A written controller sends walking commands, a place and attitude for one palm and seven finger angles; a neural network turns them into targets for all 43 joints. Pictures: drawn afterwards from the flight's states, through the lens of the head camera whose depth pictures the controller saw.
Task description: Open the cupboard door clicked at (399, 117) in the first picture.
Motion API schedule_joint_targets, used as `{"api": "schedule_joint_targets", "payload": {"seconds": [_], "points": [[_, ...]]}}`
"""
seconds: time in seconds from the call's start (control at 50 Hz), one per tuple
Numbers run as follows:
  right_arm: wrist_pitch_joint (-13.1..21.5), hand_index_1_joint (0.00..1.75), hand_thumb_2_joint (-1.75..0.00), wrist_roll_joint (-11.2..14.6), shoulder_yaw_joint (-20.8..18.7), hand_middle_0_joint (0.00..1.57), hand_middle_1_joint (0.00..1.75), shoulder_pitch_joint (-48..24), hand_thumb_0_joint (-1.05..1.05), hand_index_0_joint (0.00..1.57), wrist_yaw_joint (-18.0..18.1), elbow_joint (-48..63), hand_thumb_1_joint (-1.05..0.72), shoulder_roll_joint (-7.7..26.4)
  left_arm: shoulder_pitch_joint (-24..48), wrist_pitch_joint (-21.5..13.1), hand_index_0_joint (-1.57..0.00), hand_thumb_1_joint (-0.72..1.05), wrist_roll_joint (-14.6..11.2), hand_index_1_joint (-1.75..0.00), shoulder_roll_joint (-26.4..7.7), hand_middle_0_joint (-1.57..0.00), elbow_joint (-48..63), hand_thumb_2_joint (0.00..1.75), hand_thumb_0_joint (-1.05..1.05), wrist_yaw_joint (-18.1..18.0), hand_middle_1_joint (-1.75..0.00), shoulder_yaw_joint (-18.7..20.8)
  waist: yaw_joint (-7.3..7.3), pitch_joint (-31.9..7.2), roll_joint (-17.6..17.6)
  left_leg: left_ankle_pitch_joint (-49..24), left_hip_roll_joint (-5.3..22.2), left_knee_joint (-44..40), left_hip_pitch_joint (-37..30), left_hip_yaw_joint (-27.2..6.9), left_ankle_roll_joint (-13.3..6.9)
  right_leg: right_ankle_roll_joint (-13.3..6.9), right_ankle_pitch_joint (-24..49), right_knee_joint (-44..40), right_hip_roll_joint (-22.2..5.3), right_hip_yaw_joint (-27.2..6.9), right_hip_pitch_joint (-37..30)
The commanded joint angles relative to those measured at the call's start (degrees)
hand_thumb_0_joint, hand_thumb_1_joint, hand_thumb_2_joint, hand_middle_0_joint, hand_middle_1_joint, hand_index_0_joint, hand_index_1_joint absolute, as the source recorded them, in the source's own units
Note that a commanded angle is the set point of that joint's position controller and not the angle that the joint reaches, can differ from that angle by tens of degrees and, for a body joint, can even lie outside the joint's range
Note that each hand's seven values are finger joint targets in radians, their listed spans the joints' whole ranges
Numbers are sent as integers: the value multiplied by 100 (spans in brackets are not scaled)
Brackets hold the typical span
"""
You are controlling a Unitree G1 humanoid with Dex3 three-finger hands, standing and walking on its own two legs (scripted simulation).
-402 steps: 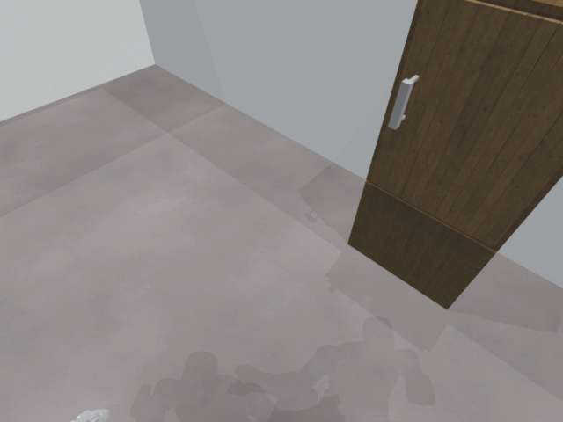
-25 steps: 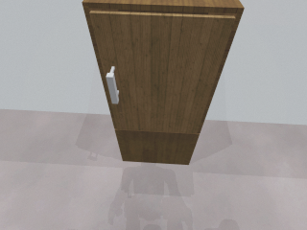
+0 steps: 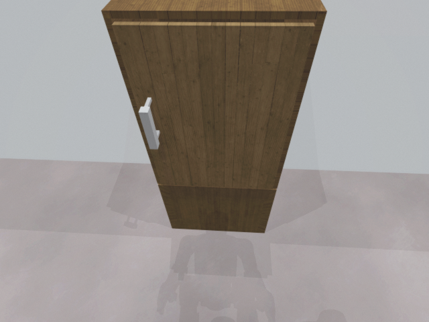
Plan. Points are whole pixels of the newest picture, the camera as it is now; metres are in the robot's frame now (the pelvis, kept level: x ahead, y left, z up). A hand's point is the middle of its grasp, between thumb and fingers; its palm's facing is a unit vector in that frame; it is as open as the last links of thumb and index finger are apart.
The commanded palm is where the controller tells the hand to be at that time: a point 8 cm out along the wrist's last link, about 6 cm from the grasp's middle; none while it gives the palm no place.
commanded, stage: shuffle to correct the standing spot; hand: left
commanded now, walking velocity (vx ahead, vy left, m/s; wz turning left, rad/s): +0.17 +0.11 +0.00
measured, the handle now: (151, 123) +0.60 +0.22 -0.01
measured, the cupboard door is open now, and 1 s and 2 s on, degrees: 0 0 0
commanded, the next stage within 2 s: come to a stop and stand still in 0.12 s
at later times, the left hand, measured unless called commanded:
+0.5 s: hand out of the picture +0.05 +0.19 -0.18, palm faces +0.04 -0.97 -0.23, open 7.4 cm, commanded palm none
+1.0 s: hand out of the picture +0.03 +0.20 -0.18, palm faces +0.02 -0.98 -0.21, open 7.4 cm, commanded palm none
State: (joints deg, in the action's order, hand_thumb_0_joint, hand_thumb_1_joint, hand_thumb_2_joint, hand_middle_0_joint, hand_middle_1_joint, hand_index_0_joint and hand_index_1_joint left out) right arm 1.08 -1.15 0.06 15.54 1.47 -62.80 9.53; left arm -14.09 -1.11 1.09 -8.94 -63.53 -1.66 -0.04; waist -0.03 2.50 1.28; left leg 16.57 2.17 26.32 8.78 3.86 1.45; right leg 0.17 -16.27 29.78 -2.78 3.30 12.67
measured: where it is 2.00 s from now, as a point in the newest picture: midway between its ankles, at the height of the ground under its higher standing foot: outside the picture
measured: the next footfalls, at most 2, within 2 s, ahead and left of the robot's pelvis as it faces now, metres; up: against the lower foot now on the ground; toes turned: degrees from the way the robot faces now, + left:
none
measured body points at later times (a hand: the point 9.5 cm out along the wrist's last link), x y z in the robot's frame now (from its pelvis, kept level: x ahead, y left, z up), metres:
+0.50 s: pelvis +0.04 +0.01 -0.01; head +0.07 +0.01 +0.44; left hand +0.05 +0.24 -0.16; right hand +0.02 -0.20 -0.17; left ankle -0.03 +0.13 -0.74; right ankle +0.00 -0.12 -0.74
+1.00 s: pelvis -0.02 +0.02 +0.00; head -0.02 +0.03 +0.45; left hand +0.03 +0.26 -0.16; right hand +0.06 -0.22 -0.14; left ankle +0.00 +0.13 -0.74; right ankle +0.00 -0.12 -0.74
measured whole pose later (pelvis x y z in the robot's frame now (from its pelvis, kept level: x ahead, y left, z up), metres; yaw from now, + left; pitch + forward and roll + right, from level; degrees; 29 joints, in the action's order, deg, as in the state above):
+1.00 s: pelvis -0.02 +0.02 +0.00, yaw +1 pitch -2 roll -1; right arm -0.1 -1.6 -0.8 12.3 0.6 -55.2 10.3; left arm -14.8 0.5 1.4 -11.3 -56.9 -1.6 0.2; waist 0.0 0.6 -0.9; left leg 15.6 1.7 31.9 14.4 3.2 -0.5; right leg 1.2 -15.3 30.4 -3.1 4.4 13.1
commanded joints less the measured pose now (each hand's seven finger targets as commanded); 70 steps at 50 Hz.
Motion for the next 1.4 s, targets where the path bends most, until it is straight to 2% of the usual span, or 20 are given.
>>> {"api": "schedule_joint_targets", "payload": {"seconds": [0.0,0.1,0.16,0.22,0.26,0.3,0.34,0.38,0.5,0.6,0.62,0.64,0.66,0.7,0.74,0.76,0.8,0.92,1.08,1.38], "points": [[72,30,-90,18,-53,20,30,357,0,20,18,125,-90,467,-314,-65,-20,90,-23,-30,-770,-20,174,90,0,-12,-30,135,-34,-100,-127,-782,327,-357,182,-239,-239,-252,1102,-518,-447,-493,-173],[-28,30,-90,-24,-61,20,30,371,0,20,-57,233,-90,350,-516,-17,-20,90,16,-30,-992,-20,233,90,0,31,-30,264,-101,382,-750,566,-34,413,872,84,-193,-619,-1051,-1257,-874,-1304,76],[-12,30,-90,-33,-87,20,30,502,0,20,-81,276,-90,331,-516,-4,-20,90,36,-30,-1049,-20,355,90,0,27,-30,359,-56,524,-785,523,-18,655,841,126,-224,-763,-1304,-1354,-1051,-1408,356],[86,30,-90,-30,-85,20,30,876,0,20,-72,196,-90,373,-308,15,-20,90,33,-30,-851,-20,483,90,0,54,-30,365,103,379,-62,-330,141,-69,180,-172,-312,-516,-525,-333,-486,-604,623],[136,30,-90,-32,-133,20,30,1080,0,20,-4,112,-90,691,-177,22,-20,90,29,-30,-491,-20,596,90,0,51,-30,283,101,216,1104,-1943,890,-461,-72,-897,-663,-209,-333,721,63,243,704],[137,30,-90,-11,-119,20,30,866,0,20,85,168,-90,691,-283,5,-20,90,0,-30,-357,-20,510,90,0,11,-30,215,-41,161,871,-3675,1032,-228,-163,-937,-839,-189,-383,630,74,190,567],[151,30,-90,25,-121,20,30,589,0,20,129,236,-90,598,-511,-36,-20,90,-31,-30,-461,-20,342,90,0,-5,-30,238,-149,5,249,-4015,683,127,-32,-525,-565,-231,1377,201,-172,-92,-61],[146,30,-90,59,-143,20,30,565,0,20,154,224,-90,593,-581,-62,-20,90,-58,-30,-689,-20,243,90,0,-48,-30,275,-86,-326,-78,-3851,474,220,-82,-278,-328,-221,3060,243,-410,-182,-496],[58,30,-90,48,-222,20,30,536,0,20,179,157,-90,474,-395,44,-20,90,-50,-30,-661,-20,391,90,0,-116,-30,302,-49,-511,0,-3955,537,116,-335,-241,-315,-157,2976,373,-397,-134,-386],[23,30,-90,26,-222,20,30,397,0,20,156,198,-90,401,-298,58,-20,90,-23,-30,-694,-20,491,90,0,-110,-30,309,-58,-568,-148,-2960,458,100,-130,-225,-276,-229,2959,192,-500,-269,-491],[-14,30,-90,142,-351,20,30,-152,0,20,42,619,-90,882,-722,-13,-20,90,-26,-30,-910,-20,310,90,0,-277,-30,305,-179,-506,-756,-2608,517,1324,409,-65,-90,-69,4425,-267,-691,-599,-465],[-30,30,-90,135,-257,20,30,-260,0,20,-41,952,-90,545,-646,-121,-20,90,11,-30,-1159,-20,446,90,0,-241,-30,354,-137,-496,-1131,-739,125,1641,1156,42,-78,-304,5682,-212,-1119,-750,-1138],[6,30,-90,82,-254,20,30,-93,0,20,-39,1002,-90,274,-609,-142,-20,90,32,-30,-1014,-20,571,90,0,-222,-30,302,-33,-926,-1547,743,2,1449,1441,-67,-178,-548,6468,62,-1331,-857,-1472],[1,30,-90,83,-243,20,30,64,0,20,-21,879,-90,282,-318,-97,-20,90,8,-30,-922,-20,763,90,0,-207,-30,219,72,-1113,-883,-1,-138,419,757,-27,-182,-490,5485,431,-1066,-528,-1268],[33,30,-90,29,-287,20,30,243,0,20,-20,824,-90,625,-54,-21,-20,90,-38,-30,-891,-20,916,90,0,-163,-30,213,117,-954,184,-2335,459,307,30,-440,-358,-211,2606,353,-511,-211,-369],[5,30,-90,7,-275,20,30,70,0,20,-8,879,-90,729,-87,36,-20,90,-22,-30,-781,-20,960,90,0,-164,-30,213,36,-526,273,-2469,615,324,308,-570,-437,-154,1492,103,-333,-162,-103],[-27,30,-90,7,-235,20,30,-199,0,20,-11,964,-90,735,-79,84,-20,90,1,-30,-781,-20,915,90,0,-113,-30,184,-2,201,375,-1433,507,43,837,-646,-413,-162,518,-224,-244,-240,161],[-39,30,-90,-21,-219,20,30,-143,0,20,-57,1032,-90,810,-95,79,-20,90,4,-30,-923,-20,978,90,0,-3,-30,150,79,231,-31,549,302,-420,944,-681,-342,-183,-639,-733,-295,-465,426],[14,30,-90,-8,-210,20,30,22,0,20,-66,919,-90,862,-502,57,-20,90,18,-30,-844,-20,871,90,0,20,-30,130,-11,122,70,981,387,-817,1222,-894,-394,-134,-401,-674,-263,-320,169],[70,30,-90,46,-130,20,30,352,0,20,-45,333,-90,683,-813,-8,-20,90,-16,-30,-705,-20,394,90,0,-7,-30,76,-35,108,-13,347,341,-779,1037,-787,-355,-153,-74,-760,-390,-357,2]]}}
